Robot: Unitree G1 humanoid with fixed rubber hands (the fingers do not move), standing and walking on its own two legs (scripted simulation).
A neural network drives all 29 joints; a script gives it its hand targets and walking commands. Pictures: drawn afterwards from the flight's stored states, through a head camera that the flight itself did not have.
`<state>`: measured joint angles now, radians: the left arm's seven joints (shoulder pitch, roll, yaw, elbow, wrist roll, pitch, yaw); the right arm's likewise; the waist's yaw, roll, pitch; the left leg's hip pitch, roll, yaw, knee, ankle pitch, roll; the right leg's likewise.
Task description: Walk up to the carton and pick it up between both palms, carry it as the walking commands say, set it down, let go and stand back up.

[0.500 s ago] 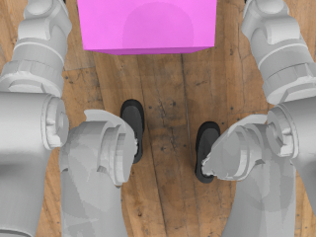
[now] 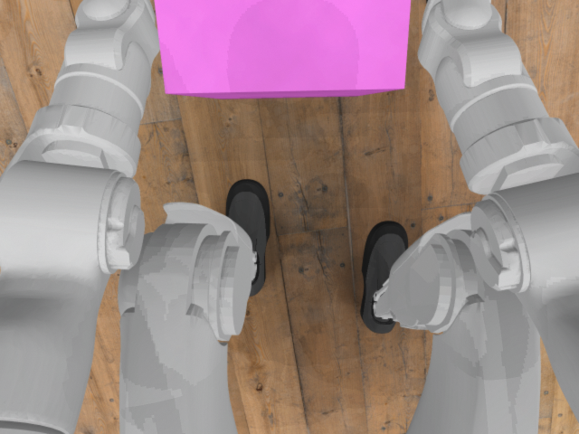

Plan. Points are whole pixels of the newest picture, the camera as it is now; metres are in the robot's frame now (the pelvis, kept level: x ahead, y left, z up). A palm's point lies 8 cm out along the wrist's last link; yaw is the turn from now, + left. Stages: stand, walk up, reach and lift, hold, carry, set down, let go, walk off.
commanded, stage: reach and lift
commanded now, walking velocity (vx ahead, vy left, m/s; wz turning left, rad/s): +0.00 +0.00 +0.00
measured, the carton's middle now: (285, 2) +0.53 +0.09 -0.25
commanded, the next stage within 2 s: none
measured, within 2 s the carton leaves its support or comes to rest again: leaves its support in 0.48 s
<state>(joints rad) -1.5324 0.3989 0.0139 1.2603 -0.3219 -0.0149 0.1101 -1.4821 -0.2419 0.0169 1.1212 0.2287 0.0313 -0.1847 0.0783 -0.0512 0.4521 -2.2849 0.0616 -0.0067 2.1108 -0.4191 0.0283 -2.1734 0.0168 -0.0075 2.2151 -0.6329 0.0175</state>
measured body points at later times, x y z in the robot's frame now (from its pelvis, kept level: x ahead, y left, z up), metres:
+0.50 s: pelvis +0.01 +0.00 -0.02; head +0.36 +0.04 +0.24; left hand +0.55 +0.23 -0.18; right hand +0.56 -0.07 -0.19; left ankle +0.15 +0.12 -0.34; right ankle +0.10 -0.12 -0.34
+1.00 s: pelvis +0.00 +0.00 +0.01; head +0.36 +0.05 +0.28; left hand +0.55 +0.23 -0.13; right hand +0.57 -0.07 -0.13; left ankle +0.15 +0.13 -0.34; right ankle +0.10 -0.12 -0.34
